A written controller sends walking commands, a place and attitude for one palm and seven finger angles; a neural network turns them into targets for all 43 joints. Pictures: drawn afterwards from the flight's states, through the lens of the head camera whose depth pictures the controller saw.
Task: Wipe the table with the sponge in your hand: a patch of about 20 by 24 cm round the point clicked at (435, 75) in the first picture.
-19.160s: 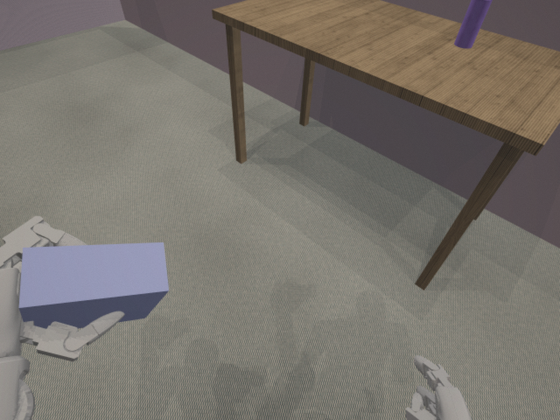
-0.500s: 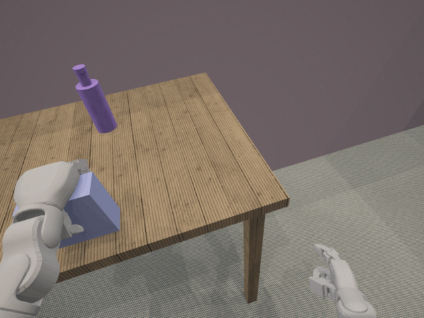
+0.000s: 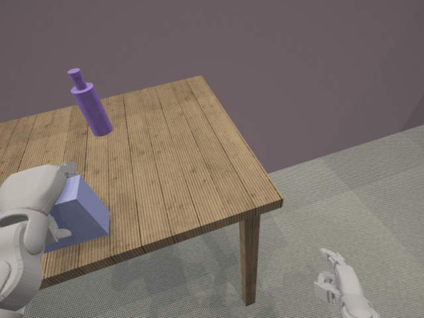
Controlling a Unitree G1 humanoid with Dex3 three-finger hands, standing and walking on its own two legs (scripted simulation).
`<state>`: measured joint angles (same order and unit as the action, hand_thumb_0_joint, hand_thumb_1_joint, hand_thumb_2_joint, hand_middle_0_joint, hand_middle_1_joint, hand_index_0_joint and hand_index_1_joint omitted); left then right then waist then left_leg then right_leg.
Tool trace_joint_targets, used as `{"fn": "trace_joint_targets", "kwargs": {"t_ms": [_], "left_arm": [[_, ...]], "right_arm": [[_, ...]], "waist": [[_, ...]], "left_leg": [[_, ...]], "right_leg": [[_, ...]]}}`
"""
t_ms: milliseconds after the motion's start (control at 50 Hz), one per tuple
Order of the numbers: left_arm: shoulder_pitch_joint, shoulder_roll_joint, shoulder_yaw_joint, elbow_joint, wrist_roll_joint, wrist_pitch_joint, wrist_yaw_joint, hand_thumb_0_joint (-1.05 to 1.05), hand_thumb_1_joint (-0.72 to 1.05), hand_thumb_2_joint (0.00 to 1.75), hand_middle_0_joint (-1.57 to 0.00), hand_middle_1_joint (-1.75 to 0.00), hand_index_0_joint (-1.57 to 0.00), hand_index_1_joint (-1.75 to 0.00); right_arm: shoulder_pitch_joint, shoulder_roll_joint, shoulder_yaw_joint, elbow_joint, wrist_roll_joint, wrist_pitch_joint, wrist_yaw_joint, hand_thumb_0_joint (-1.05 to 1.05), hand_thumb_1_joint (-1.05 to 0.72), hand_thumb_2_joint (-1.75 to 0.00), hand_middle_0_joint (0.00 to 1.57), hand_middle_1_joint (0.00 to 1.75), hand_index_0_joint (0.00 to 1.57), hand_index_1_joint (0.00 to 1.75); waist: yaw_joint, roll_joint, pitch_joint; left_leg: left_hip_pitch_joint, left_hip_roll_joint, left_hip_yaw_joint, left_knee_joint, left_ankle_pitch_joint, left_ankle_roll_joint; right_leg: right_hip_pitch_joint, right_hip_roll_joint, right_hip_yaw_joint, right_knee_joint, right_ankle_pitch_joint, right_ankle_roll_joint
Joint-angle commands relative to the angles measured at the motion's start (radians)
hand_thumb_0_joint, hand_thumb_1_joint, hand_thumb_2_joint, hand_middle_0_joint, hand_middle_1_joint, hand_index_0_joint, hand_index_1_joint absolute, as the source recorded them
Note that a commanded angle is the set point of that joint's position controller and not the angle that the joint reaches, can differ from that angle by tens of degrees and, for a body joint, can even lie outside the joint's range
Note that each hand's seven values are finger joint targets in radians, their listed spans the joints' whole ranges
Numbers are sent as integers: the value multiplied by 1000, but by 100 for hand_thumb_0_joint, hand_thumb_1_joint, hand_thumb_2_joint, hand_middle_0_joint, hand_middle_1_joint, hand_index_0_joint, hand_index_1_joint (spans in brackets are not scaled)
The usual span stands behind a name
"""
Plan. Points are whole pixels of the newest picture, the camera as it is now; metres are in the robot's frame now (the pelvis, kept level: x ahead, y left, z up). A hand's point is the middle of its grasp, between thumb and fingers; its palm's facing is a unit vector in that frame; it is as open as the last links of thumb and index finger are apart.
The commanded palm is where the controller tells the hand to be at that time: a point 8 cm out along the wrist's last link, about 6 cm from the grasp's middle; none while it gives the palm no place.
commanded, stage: move the sponge above the wiping area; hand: left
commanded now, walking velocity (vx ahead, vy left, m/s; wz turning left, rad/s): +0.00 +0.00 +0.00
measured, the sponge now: (67, 221) +0.23 +0.32 +0.09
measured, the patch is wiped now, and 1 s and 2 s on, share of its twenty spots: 0.00 0.00 0.00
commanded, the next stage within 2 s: lower the sponge onto the table in 1.48 s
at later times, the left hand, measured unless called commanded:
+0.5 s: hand (59, 195) +0.25 +0.31 +0.15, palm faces +0.09 -0.03 -1.00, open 9.7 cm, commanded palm +0.21 +0.32 +0.21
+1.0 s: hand (52, 191) +0.25 +0.32 +0.16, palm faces +0.13 -0.03 -0.99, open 9.7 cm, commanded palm +0.20 +0.31 +0.21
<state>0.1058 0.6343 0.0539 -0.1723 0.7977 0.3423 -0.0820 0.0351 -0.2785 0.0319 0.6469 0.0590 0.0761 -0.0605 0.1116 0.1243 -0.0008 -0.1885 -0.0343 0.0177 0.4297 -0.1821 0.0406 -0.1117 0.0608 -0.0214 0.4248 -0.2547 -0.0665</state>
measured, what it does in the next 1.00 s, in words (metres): stands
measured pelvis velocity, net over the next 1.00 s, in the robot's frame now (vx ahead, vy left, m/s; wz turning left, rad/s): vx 0.00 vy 0.01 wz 0.00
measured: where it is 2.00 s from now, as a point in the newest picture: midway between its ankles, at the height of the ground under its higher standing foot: outside the picture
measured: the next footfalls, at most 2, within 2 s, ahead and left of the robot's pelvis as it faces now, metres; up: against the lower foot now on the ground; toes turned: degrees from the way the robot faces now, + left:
none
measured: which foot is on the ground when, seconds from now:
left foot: down 0.00-1.00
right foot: down 0.00-1.00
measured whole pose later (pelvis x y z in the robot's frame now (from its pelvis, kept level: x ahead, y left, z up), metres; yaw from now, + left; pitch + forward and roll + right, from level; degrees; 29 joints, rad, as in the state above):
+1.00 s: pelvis +0.00 +0.01 +0.00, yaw +0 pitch -3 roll +0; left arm 0.05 0.62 0.03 -0.21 0.81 0.42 -0.07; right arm 0.00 -0.26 0.05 0.64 0.06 0.10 -0.03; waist 0.12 0.13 -0.01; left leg -0.18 -0.05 0.02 0.40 -0.17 0.05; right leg -0.11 0.05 -0.01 0.41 -0.25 -0.05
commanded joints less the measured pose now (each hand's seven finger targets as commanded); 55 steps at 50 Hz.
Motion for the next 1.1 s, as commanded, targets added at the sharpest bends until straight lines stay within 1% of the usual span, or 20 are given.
{"fn": "trace_joint_targets", "kwargs": {"t_ms": [0,20,60,120,160,240,320,340,400,420,540,640,720,800,820,840,920,940,1020,1080], "left_arm": [[-262,298,190,-182,32,-26,52,0,10,130,-120,-160,-120,-160],[-262,334,231,-193,30,-22,56,0,10,130,-120,-160,-120,-160],[-262,312,210,-144,28,-20,58,0,10,130,-120,-160,-120,-160],[-336,328,203,-123,32,-11,51,0,10,130,-120,-160,-120,-160],[-364,260,131,-110,28,-20,44,0,10,130,-120,-160,-120,-160],[-382,240,102,-144,42,-35,31,0,10,130,-120,-160,-120,-160],[-340,313,189,-164,46,-29,40,0,10,130,-120,-160,-120,-160],[-365,279,156,-158,50,-29,47,0,10,130,-120,-160,-120,-160],[-298,303,204,-155,42,-12,66,0,10,130,-120,-160,-120,-160],[-311,333,230,-163,42,2,68,0,10,130,-120,-160,-120,-160],[-292,245,132,-133,30,60,35,0,10,130,-120,-160,-120,-160],[-378,226,79,-212,47,17,7,0,10,130,-120,-160,-120,-160],[-376,293,154,-234,60,-20,32,0,10,130,-120,-160,-120,-160],[-377,290,172,-206,64,-21,72,0,10,130,-120,-160,-120,-160],[-361,318,205,-203,60,-1,78,0,10,130,-120,-160,-120,-160],[-361,261,161,-190,55,11,82,0,10,130,-120,-160,-120,-160],[-228,260,178,-185,33,85,55,0,10,130,-120,-160,-120,-160],[-234,207,117,-192,31,95,42,0,10,130,-120,-160,-120,-160],[-177,235,129,-268,36,107,-4,0,10,130,-120,-160,-120,-160],[-217,231,110,-302,46,57,-4,0,10,130,-120,-160,-120,-160]], "right_arm": [[-204,-92,-30,-174,-8,-53,-8,0,-90,-90,20,30,20,30],[-250,-89,-22,-181,-5,-61,-8,0,-90,-90,20,30,20,30],[-204,-92,-27,-165,-7,-53,-10,0,-90,-90,20,30,20,30],[-258,-90,-17,-170,2,-54,-15,0,-90,-90,20,30,20,30],[-221,-89,-21,-163,-1,-58,-18,0,-90,-90,20,30,20,30],[-229,-83,-20,-170,-4,-67,-18,0,-90,-90,20,30,20,30],[-254,-85,-15,-179,-5,-58,-8,0,-90,-90,20,30,20,30],[-229,-84,-19,-170,-8,-56,-8,0,-90,-90,20,30,20,30],[-219,-90,-30,-171,-10,-44,0,0,-90,-90,20,30,20,30],[-263,-88,-17,-180,-6,-47,4,0,-90,-90,20,30,20,30],[-242,-93,-15,-180,1,-35,5,0,-90,-90,20,30,20,30],[-231,-82,-13,-190,1,-52,-9,0,-90,-90,20,30,20,30],[-248,-80,-12,-185,-5,-59,-12,0,-90,-90,20,30,20,30],[-209,-84,-27,-167,-11,-48,-1,0,-90,-90,20,30,20,30],[-258,-80,-13,-175,-6,-50,4,0,-90,-90,20,30,20,30],[-237,-77,-17,-170,-9,-47,6,0,-90,-90,20,30,20,30],[-288,-87,-11,-188,0,-29,24,0,-90,-90,20,30,20,30],[-260,-87,-12,-185,-2,-24,23,0,-90,-90,20,30,20,30],[-290,-87,-5,-210,5,-20,23,0,-90,-90,20,30,20,30],[-226,-87,-15,-202,-5,-28,10,0,-90,-90,20,30,20,30]], "waist": [[6,-39,-176],[21,-23,-166],[5,-53,-155],[6,-23,-140],[-13,-19,-147],[-11,-12,-186],[21,-31,-185],[6,-32,-203],[30,-25,-214],[40,-23,-206],[4,-50,-167],[-15,-36,-195],[9,-13,-197],[22,7,-225],[38,19,-211],[26,-10,-221],[45,-35,-198],[23,-53,-206],[22,-61,-188],[2,-66,-177]], "left_leg": [[89,-11,-70,-30,164,17],[95,-13,-74,-22,162,16],[76,-12,-67,-28,156,14],[81,-18,-70,-32,114,14],[86,-12,-69,-39,110,13],[109,-11,-71,-41,126,15],[97,-14,-90,-51,146,13],[100,-8,-72,-48,152,13],[95,-8,-74,-48,188,9],[89,-12,-84,-47,183,7],[73,-5,-68,-47,155,9],[115,-7,-82,-45,143,18],[132,-8,-100,-52,152,18],[132,2,-96,-63,191,6],[118,-7,-104,-65,187,5],[114,1,-84,-58,206,2],[87,-7,-88,-57,221,0],[86,0,-72,-54,225,1],[88,-6,-88,-47,207,13],[110,-1,-94,-45,197,18]], "right_leg": [[-5,-40,117,-78,180,-5],[-14,-31,160,-84,170,-20],[-9,-38,123,-85,170,-6],[-36,-31,157,-105,103,-16],[-37,-39,114,-100,107,-6],[-22,-38,111,-91,121,-11],[2,-24,138,-90,135,-24],[6,-35,108,-81,143,-13],[35,-37,107,-72,186,-15],[27,-25,143,-75,174,-28],[-6,-35,100,-73,161,-8],[-23,-31,96,-76,138,-7],[-13,-15,128,-88,134,-24],[15,-25,93,-76,160,-21],[20,-12,126,-78,148,-36],[30,-28,97,-66,178,-24],[34,-18,123,-65,214,-28],[35,-33,92,-56,232,-14],[8,-17,117,-60,218,-15],[-13,-23,85,-66,195,-3]]}}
